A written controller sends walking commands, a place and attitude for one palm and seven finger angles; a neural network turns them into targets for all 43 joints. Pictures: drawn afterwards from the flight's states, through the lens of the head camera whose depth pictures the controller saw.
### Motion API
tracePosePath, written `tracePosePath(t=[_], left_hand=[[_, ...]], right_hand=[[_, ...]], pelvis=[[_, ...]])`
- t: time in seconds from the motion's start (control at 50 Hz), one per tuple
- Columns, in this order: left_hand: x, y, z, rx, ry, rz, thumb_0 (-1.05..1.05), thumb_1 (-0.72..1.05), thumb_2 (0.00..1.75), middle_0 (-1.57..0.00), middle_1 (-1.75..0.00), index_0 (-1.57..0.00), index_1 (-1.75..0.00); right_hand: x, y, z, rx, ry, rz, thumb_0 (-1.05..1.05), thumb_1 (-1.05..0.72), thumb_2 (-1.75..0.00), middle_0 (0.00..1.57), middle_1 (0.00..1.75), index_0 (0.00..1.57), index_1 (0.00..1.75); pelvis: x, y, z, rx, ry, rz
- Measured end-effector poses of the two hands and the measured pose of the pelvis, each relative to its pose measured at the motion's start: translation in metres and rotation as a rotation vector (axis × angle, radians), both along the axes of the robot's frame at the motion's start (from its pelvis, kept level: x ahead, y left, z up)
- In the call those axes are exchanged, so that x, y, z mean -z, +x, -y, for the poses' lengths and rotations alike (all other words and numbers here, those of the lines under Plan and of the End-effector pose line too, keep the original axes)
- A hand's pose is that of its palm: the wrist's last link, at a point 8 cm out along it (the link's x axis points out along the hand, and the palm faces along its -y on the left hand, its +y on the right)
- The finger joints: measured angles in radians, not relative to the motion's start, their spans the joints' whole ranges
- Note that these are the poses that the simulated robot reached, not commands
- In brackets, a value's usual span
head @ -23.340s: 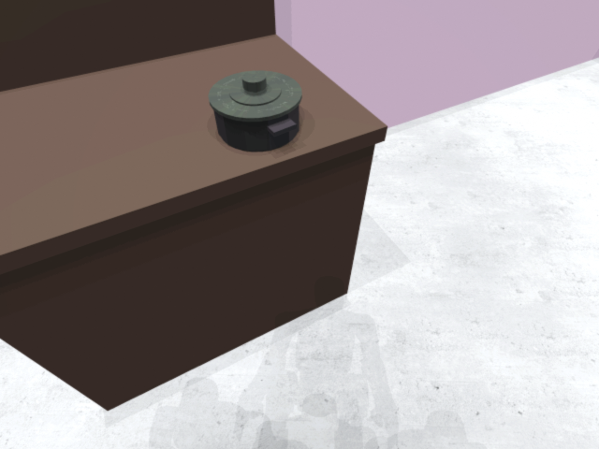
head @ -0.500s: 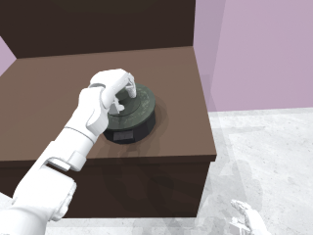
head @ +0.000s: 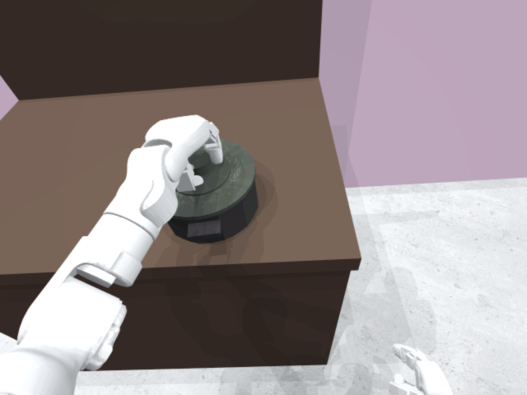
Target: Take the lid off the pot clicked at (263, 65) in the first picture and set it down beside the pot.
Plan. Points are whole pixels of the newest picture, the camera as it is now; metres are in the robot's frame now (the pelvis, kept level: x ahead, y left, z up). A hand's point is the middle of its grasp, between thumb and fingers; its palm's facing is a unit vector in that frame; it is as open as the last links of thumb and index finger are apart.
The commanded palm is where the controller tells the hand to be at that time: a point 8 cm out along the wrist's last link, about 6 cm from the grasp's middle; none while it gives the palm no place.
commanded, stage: lift the lid straight up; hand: left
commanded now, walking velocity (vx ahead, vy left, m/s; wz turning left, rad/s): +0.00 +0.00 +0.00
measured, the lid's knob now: (196, 163) +0.45 +0.12 +0.12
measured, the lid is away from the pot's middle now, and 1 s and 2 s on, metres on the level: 0.00 0.00 0.02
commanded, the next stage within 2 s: move the lid sideways beside the pot in 2.00 s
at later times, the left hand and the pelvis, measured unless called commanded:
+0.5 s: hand (187, 160) +0.42 +0.12 +0.16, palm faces -0.23 -0.08 -0.97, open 7.5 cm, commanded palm +0.40 +0.13 +0.25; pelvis +0.00 +0.00 +0.00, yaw +1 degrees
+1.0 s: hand (183, 135) +0.42 +0.12 +0.20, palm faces -0.18 -0.05 -0.98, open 7.5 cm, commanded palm +0.39 +0.13 +0.29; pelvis -0.01 +0.00 +0.00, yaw +1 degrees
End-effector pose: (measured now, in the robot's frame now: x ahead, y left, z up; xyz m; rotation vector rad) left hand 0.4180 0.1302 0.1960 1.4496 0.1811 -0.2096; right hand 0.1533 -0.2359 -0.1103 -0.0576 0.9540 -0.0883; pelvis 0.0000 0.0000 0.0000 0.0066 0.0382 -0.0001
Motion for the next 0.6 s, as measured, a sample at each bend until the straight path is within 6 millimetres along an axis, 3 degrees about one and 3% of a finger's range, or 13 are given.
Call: tracePosePath(t=[0.28,0.6], left_hand=[[-0.002,0.000,0.001,0.016,0.013,-0.014,-0.01,0.11,0.99,-0.70,-0.82,-0.77,-0.85],[-0.028,-0.008,0.002,0.024,0.028,0.023,0.01,0.10,0.99,-0.71,-0.81,-0.78,-0.85]], right_hand=[[0.001,0.008,-0.004,-0.012,0.006,0.015,0.01,-0.91,-0.90,0.19,0.30,0.19,0.30],[-0.004,0.029,-0.016,-0.069,0.030,0.064,0.01,-0.91,-0.90,0.19,0.30,0.20,0.30]], pelvis=[[-0.001,0.002,-0.001,-0.005,0.000,0.004],[-0.001,-0.001,-0.001,-0.017,0.001,0.013]])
